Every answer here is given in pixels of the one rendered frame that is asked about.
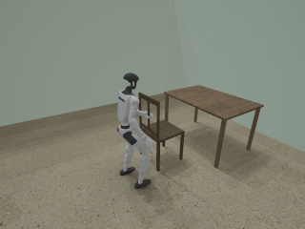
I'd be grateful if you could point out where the left robot hand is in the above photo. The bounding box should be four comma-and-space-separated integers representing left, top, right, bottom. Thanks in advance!
143, 111, 153, 121

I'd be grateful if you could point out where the chair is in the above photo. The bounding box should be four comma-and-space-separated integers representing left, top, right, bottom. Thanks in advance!
138, 92, 185, 172

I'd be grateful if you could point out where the right robot upper arm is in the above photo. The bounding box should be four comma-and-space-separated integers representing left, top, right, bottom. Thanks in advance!
128, 95, 140, 125

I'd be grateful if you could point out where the right robot forearm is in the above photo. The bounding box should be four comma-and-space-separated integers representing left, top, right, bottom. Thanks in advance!
131, 118, 148, 142

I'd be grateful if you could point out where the left robot forearm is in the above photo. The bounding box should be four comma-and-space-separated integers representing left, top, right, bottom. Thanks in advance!
136, 109, 144, 116

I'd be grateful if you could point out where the robot torso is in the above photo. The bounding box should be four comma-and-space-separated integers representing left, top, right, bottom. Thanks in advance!
117, 92, 135, 139

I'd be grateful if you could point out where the table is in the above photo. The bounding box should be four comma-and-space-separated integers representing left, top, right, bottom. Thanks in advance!
164, 85, 264, 168

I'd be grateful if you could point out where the robot left shin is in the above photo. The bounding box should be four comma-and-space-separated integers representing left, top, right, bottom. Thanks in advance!
123, 145, 134, 172

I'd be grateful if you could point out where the right robot hand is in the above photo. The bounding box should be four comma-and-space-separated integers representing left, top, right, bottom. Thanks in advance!
144, 138, 157, 154

